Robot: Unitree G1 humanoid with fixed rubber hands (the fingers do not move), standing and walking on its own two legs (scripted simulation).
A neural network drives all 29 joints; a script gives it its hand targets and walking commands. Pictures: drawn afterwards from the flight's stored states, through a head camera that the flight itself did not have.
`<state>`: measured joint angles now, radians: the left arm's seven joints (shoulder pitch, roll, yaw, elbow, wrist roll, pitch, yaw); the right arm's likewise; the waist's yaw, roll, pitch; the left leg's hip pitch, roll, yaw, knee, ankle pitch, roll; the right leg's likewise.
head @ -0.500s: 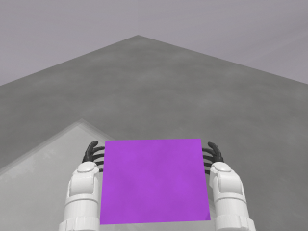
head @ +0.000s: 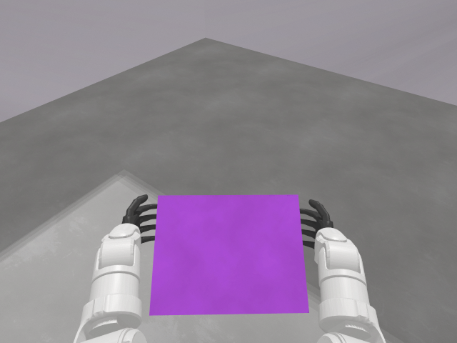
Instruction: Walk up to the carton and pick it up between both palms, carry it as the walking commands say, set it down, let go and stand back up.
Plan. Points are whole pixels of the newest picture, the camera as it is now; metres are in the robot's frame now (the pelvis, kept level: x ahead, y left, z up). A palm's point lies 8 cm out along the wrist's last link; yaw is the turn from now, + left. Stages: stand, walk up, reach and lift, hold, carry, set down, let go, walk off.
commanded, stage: set down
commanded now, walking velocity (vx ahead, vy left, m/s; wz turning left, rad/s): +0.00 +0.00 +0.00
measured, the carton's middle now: (228, 252) +0.32 -0.02 -0.06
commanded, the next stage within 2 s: none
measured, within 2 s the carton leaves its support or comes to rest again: neither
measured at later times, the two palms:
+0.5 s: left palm (144, 249) +0.32 +0.16 -0.04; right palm (314, 249) +0.30 -0.20 -0.04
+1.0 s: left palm (152, 258) +0.35 +0.16 -0.12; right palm (304, 258) +0.33 -0.20 -0.12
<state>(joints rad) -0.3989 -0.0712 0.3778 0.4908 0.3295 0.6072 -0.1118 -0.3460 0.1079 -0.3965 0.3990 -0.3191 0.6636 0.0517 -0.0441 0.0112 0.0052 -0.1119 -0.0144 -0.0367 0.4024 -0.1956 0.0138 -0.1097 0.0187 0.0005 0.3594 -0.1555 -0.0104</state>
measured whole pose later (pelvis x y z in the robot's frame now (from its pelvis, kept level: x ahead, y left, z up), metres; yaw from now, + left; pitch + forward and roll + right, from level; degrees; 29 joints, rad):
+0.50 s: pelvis +0.04 +0.00 -0.01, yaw +0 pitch +11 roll +0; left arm -0.19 -0.14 0.30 0.40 0.24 0.39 0.01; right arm -0.17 0.10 -0.33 0.34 -0.26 0.43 0.04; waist -0.06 0.02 -0.09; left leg -0.41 -0.03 -0.04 0.46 -0.23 0.02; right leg -0.42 0.00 0.00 0.45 -0.21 0.00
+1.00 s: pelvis -0.05 +0.00 -0.07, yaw +0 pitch +25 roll +0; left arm -0.64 -0.09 0.49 0.52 0.29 0.37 -0.05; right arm -0.62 0.04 -0.48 0.51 -0.30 0.40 0.08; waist -0.03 0.02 -0.05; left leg -1.05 -0.04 -0.01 0.91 -0.28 0.01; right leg -1.07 0.01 0.02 0.90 -0.26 0.00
